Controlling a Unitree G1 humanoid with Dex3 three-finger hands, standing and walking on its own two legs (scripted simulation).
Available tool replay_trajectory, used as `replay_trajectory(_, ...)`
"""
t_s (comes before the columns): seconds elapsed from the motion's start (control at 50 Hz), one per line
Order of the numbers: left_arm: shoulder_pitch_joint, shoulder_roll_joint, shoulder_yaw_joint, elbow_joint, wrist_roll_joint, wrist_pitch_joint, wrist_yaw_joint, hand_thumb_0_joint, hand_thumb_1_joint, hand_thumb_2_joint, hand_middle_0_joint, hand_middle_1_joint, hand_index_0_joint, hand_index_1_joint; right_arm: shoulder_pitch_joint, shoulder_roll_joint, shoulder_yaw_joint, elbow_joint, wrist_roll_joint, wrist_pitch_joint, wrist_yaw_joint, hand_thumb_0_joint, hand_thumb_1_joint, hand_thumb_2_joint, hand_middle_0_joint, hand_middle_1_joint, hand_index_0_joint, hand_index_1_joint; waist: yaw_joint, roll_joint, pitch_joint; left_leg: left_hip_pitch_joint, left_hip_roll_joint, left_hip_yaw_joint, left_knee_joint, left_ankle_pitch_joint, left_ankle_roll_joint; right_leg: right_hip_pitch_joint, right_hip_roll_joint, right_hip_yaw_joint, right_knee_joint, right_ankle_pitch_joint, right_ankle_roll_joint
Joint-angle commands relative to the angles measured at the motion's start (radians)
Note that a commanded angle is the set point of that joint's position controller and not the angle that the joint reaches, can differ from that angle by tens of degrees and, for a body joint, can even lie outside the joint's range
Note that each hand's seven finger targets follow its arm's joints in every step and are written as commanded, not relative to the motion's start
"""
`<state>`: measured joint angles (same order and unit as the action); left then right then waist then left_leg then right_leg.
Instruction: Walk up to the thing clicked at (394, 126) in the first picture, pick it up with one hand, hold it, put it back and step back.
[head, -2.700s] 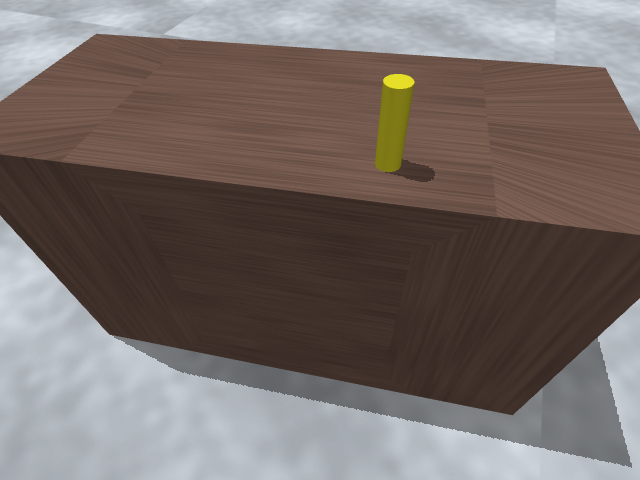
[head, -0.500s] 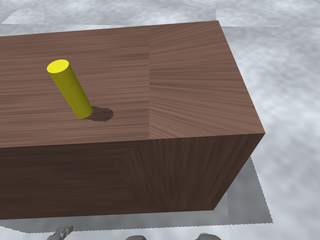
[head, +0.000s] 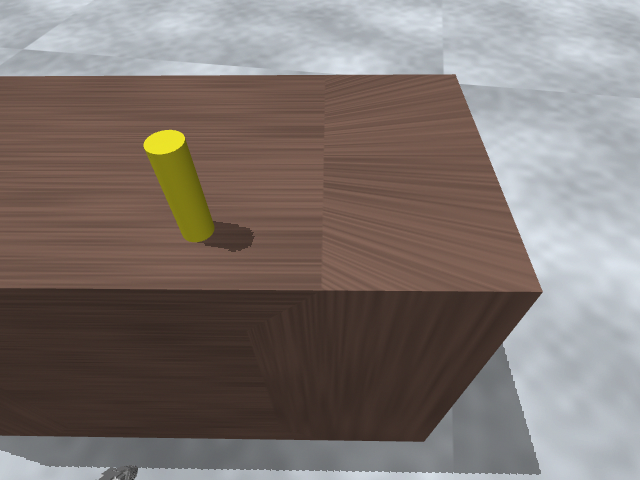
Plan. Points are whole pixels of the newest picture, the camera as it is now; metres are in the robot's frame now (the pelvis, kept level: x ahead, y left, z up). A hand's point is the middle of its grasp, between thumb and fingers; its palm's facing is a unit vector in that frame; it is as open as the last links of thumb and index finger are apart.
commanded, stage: walk up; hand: left
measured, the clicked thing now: (183, 191) +0.45 +0.22 +0.11
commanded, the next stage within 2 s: stand in 0.86 s
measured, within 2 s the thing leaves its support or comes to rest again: neither
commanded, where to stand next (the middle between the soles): +0.04 +0.01 m, yaw +0 degrees
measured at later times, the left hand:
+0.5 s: hand out of the picture +0.08 +0.26 -0.14, palm faces +0.02 -0.94 -0.35, open 7.4 cm
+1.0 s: hand out of the picture +0.10 +0.25 -0.14, palm faces +0.01 -0.94 -0.34, open 7.4 cm
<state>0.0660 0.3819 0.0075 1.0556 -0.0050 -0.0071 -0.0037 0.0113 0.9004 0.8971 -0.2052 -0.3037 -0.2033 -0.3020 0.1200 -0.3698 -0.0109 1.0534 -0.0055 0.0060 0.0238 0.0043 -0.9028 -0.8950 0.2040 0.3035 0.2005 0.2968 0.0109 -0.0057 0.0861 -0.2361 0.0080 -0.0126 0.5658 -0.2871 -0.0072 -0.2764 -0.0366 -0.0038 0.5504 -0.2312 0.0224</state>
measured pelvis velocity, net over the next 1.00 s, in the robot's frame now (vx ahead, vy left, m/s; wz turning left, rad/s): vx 0.02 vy -0.01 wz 0.02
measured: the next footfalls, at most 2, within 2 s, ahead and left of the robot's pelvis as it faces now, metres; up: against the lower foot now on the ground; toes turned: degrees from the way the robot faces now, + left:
none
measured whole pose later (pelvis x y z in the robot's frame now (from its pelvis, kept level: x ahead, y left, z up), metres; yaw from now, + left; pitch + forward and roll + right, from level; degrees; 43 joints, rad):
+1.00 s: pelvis +0.02 -0.01 +0.02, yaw +1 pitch -2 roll +0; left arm 0.07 0.35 0.01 1.14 0.01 -0.01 -0.01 0.01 0.90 0.90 -0.20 -0.30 -0.20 -0.30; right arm 0.10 -0.35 0.00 1.13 -0.01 -0.01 0.02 0.00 -0.90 -0.90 0.20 0.30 0.20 0.30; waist 0.00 0.01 0.05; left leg -0.12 0.01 -0.03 0.35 -0.20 -0.02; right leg -0.16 -0.04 -0.03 0.35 -0.16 0.02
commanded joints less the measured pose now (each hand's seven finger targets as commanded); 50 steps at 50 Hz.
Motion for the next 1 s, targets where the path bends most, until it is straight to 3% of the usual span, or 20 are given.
replay_trajectory(0.0,-0.054,0.199,0.042,-0.038,0.003,-0.026,0.011,0.000,0.900,0.900,-0.200,-0.300,-0.200,-0.300,-0.058,-0.226,-0.049,-0.045,0.000,-0.020,-0.013,0.000,-0.900,-0.900,0.200,0.300,0.200,0.300,0.002,0.046,-0.112,-0.004,0.117,-0.135,-0.202,0.055,0.062,0.083,-0.068,0.078,-0.127,0.003,-0.059)
replay_trajectory(0.16,-0.056,0.202,0.039,0.004,0.009,-0.031,0.011,0.000,0.900,0.900,-0.200,-0.300,-0.200,-0.300,-0.086,-0.210,-0.044,-0.016,0.009,-0.017,-0.012,0.000,-0.900,-0.900,0.200,0.300,0.200,0.300,-0.001,0.009,-0.123,0.066,0.106,-0.103,-0.229,0.126,0.045,0.119,-0.094,0.082,-0.219,0.095,-0.046)
replay_trajectory(0.4,-0.049,0.197,0.045,0.022,0.015,-0.029,0.011,0.000,0.900,0.900,-0.200,-0.300,-0.200,-0.300,-0.099,-0.207,-0.047,-0.001,0.005,-0.012,-0.012,0.000,-0.900,-0.900,0.200,0.300,0.200,0.300,-0.001,0.012,-0.113,0.063,0.100,-0.097,-0.255,0.122,0.036,0.127,-0.100,0.073,-0.246,0.097,-0.036)
replay_trajectory(0.78,-0.050,0.191,0.053,0.006,0.016,-0.025,0.014,0.000,0.900,0.900,-0.200,-0.300,-0.200,-0.300,-0.073,-0.204,-0.050,-0.001,0.003,-0.011,-0.014,0.000,-0.900,-0.900,0.200,0.300,0.200,0.300,-0.003,0.011,-0.140,0.065,0.102,-0.096,-0.250,0.197,0.036,0.178,-0.102,0.057,-0.225,0.161,-0.039)
replay_trajectory(0.84,-0.033,0.179,0.042,0.028,0.014,-0.022,0.011,0.000,0.900,0.900,-0.200,-0.300,-0.200,-0.300,-0.064,-0.182,-0.035,0.002,-0.009,-0.023,-0.018,0.000,-0.900,-0.900,0.200,0.300,0.200,0.300,-0.008,-0.010,-0.160,0.082,0.121,-0.115,-0.288,0.180,0.029,0.184,-0.096,0.053,-0.232,0.113,-0.036)
replay_trajectory(0.98,-0.020,0.190,0.038,0.032,0.017,-0.029,0.005,0.000,0.900,0.900,-0.200,-0.300,-0.200,-0.300,-0.060,-0.199,-0.037,0.011,-0.005,-0.036,-0.023,0.000,-0.900,-0.900,0.200,0.300,0.200,0.300,-0.007,0.006,-0.119,0.086,0.115,-0.099,-0.288,0.203,0.021,0.183,-0.104,0.068,-0.259,0.155,-0.035)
